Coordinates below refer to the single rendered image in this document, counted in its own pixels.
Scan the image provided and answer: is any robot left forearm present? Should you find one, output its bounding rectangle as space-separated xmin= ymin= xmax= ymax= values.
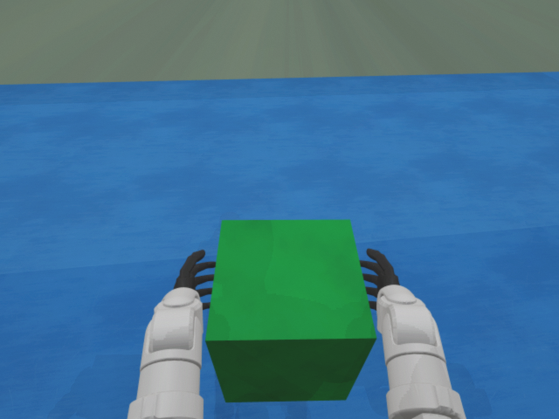
xmin=128 ymin=287 xmax=204 ymax=419

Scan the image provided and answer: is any left robot hand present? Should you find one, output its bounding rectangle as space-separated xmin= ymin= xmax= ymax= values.
xmin=173 ymin=250 xmax=216 ymax=310

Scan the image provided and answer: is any robot right forearm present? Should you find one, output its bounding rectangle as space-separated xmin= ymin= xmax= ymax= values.
xmin=376 ymin=285 xmax=466 ymax=419

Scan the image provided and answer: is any right robot hand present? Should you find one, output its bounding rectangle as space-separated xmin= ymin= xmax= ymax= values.
xmin=359 ymin=249 xmax=400 ymax=310

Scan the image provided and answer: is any carton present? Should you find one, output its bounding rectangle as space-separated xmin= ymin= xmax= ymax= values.
xmin=205 ymin=220 xmax=376 ymax=402

